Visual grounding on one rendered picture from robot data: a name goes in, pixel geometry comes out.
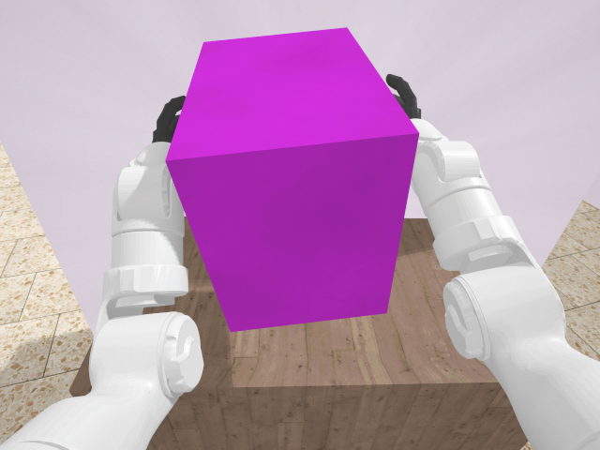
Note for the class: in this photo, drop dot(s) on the robot left forearm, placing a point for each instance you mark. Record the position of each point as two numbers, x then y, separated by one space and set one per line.
147 240

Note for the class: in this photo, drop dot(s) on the robot left upper arm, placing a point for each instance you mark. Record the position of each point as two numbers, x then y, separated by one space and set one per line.
140 366

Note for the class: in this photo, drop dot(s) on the robot right upper arm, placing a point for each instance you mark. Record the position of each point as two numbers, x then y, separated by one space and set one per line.
509 318

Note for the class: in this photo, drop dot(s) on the robot right forearm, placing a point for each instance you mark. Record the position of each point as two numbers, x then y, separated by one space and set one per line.
471 233

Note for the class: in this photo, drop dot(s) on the carton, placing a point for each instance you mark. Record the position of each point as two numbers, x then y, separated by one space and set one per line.
293 162

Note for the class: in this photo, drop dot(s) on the robot right hand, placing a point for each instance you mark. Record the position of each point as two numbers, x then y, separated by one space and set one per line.
406 98

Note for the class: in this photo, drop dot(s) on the robot left hand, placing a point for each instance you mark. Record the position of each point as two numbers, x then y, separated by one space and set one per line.
167 121

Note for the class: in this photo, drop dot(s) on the pedestal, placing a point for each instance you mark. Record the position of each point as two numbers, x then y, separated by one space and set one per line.
391 381

